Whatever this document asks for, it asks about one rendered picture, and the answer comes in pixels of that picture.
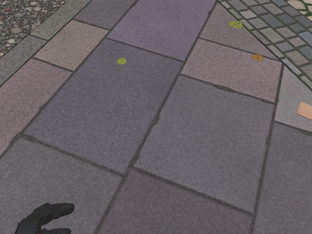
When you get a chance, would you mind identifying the left robot hand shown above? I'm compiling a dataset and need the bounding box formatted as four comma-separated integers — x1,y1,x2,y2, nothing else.
15,203,75,234

